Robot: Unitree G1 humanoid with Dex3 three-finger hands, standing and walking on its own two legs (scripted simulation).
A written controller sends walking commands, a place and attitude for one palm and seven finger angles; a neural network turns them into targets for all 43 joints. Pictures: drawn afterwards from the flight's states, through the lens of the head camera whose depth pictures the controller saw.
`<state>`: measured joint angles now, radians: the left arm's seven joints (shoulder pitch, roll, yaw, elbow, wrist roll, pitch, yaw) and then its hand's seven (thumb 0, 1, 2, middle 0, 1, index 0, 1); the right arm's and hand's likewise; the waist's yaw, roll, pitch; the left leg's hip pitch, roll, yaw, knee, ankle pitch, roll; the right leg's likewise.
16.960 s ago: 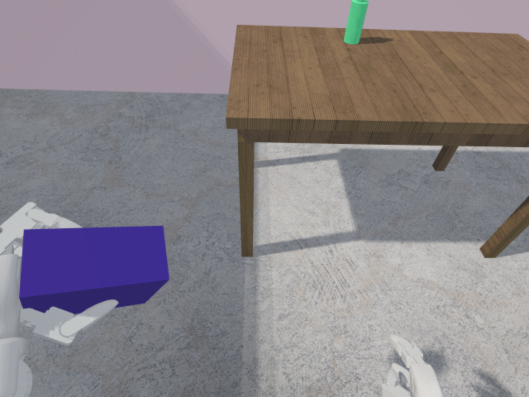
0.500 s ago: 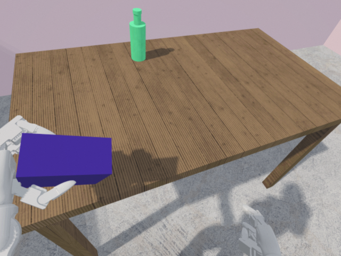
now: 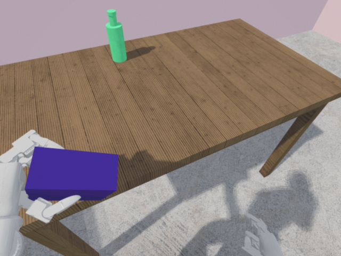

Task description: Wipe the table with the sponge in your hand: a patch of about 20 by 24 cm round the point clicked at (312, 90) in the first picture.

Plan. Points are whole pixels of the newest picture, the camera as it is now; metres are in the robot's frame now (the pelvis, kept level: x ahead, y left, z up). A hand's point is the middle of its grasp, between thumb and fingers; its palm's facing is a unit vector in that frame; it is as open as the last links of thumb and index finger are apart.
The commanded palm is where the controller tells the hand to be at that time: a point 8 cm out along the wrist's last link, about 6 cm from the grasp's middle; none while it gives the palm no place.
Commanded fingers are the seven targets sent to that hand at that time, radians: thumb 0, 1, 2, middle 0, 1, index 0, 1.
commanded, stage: come to a stop and stand still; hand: left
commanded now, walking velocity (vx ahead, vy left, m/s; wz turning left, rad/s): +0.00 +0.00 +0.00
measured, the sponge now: (86, 178) +0.23 +0.18 +0.11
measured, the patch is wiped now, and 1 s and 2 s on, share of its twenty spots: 0.00 0.00 0.00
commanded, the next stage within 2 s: look again from close up in 0.34 s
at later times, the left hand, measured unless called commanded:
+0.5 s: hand (40, 172) +0.23 +0.25 +0.14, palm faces +0.35 -0.86 -0.37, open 10.5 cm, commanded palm +0.16 +0.28 +0.18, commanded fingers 0.00 0.10 1.30 -1.20 -1.60 -1.20 -1.60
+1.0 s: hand (17, 164) +0.23 +0.28 +0.16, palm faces +0.40 -0.85 -0.34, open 10.5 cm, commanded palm +0.17 +0.31 +0.18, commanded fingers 0.00 0.10 1.30 -1.20 -1.60 -1.20 -1.60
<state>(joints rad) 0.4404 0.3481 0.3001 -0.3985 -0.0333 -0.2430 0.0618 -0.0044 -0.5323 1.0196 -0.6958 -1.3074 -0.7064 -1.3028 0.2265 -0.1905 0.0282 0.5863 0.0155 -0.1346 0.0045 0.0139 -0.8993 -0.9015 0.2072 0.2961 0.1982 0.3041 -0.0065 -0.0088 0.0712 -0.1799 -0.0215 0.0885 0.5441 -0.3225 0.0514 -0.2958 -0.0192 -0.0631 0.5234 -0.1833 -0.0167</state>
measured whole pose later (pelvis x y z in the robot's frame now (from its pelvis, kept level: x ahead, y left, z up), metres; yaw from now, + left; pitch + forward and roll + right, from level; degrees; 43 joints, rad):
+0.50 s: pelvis +0.00 +0.00 +0.01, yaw -1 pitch -2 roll -1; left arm 0.40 0.36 0.33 -0.40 0.00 -0.21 0.10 -0.01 -0.53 1.02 -0.70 -1.31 -0.71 -1.30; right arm 0.24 -0.20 0.03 0.57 0.01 -0.18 -0.02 0.01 -0.90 -0.90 0.21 0.30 0.20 0.30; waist 0.02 -0.05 0.07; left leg -0.16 0.00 0.09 0.48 -0.28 0.05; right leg -0.25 0.01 -0.06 0.40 -0.11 -0.02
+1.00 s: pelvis +0.01 +0.03 +0.00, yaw +0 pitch -3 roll -1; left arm 0.38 0.36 0.35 -0.50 -0.01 -0.21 0.11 -0.01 -0.53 1.02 -0.70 -1.31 -0.71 -1.30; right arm 0.19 -0.17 0.03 0.56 0.01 -0.14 -0.01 0.01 -0.90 -0.90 0.21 0.30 0.20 0.30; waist 0.04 -0.06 0.12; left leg -0.13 -0.04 0.09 0.49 -0.31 0.08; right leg -0.22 -0.03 -0.06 0.43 -0.14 0.02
